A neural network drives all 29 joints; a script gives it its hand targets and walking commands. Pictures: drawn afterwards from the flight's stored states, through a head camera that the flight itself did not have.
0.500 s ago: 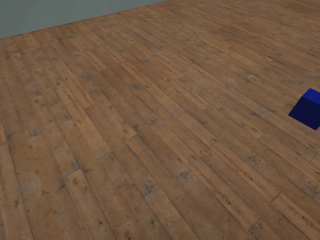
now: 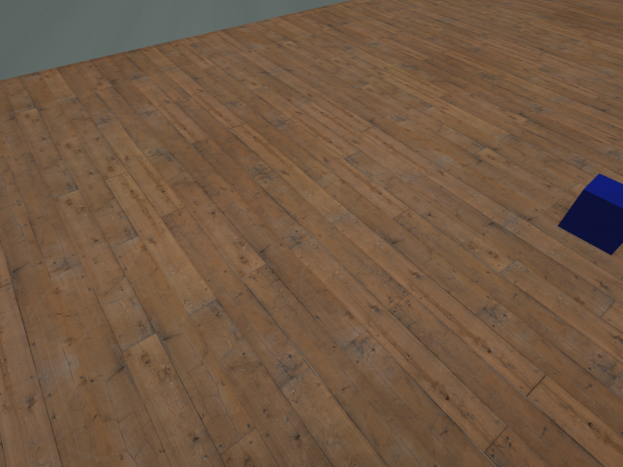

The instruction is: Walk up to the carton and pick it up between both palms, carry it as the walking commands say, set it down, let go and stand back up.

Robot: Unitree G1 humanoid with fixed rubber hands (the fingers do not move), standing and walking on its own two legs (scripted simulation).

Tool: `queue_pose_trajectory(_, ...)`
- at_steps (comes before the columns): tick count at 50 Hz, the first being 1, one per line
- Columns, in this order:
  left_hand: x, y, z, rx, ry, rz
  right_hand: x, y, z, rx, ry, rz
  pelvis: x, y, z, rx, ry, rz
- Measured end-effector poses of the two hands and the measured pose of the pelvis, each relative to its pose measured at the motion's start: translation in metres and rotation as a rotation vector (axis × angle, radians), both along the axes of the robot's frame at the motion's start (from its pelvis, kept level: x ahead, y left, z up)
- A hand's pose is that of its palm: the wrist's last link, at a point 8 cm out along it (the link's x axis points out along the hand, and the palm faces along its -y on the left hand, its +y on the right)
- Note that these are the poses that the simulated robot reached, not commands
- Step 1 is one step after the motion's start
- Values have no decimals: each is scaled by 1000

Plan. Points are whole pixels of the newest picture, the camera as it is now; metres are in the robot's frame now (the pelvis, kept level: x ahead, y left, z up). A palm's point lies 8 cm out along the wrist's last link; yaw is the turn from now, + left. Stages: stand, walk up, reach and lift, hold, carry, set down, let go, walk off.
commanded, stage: walk up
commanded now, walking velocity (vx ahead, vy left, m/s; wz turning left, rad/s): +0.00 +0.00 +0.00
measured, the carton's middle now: (605, 213) +1.28 -1.28 -0.66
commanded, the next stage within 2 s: none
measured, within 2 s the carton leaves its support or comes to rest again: neither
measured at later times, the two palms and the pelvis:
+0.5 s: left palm (210, 436) +0.21 +0.16 -0.11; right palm out of the picture +0.04 -0.40 -0.17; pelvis +0.06 -0.11 -0.04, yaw -17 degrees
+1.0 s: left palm (366, 293) +0.46 -0.08 -0.11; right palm out of the picture +0.06 -0.48 -0.11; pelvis +0.22 -0.26 -0.01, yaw -33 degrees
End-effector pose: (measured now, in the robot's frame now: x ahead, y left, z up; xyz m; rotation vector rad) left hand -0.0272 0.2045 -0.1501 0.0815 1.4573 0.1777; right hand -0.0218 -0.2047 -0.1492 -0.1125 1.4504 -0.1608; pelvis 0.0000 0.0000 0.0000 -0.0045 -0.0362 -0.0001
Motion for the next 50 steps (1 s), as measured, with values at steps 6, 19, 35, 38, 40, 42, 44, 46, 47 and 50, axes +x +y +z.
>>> queue_pose_trajectory(6,-11,1,1,3,23,16,-14,12,-1,30,43,4,-3,2,0,5,-2,3)
queue_pose_trajectory(19,152,27,41,161,-233,-330,18,-107,5,-164,-229,-131,19,-52,-7,34,5,-219)
queue_pose_trajectory(35,197,-110,9,110,-132,-326,196,-225,19,-104,-531,-84,114,-159,-24,10,-4,-346)
queue_pose_trajectory(38,224,-117,-3,86,-67,-407,190,-236,26,-159,-528,-159,145,-170,-27,10,19,-409)
queue_pose_trajectory(40,259,-128,-10,73,-63,-482,163,-246,21,-222,-460,-249,163,-179,-31,1,23,-442)
queue_pose_trajectory(42,308,-149,-8,58,-116,-564,134,-251,23,-260,-373,-338,177,-193,-27,10,3,-474)
queue_pose_trajectory(44,359,-179,1,35,-207,-636,110,-257,28,-279,-308,-408,191,-209,-20,15,-7,-510)
queue_pose_trajectory(46,407,-212,14,16,-290,-701,94,-263,34,-281,-260,-458,204,-226,-12,14,-7,-535)
queue_pose_trajectory(47,428,-230,20,8,-326,-729,89,-266,36,-279,-240,-476,209,-235,-9,12,-6,-546)
queue_pose_trajectory(50,484,-288,36,-23,-418,-804,79,-276,37,-256,-183,-517,224,-264,-5,9,0,-580)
